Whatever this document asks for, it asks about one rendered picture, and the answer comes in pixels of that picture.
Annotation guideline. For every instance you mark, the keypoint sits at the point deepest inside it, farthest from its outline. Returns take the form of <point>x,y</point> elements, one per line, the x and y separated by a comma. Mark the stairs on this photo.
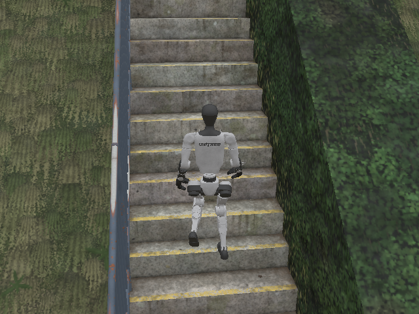
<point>185,54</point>

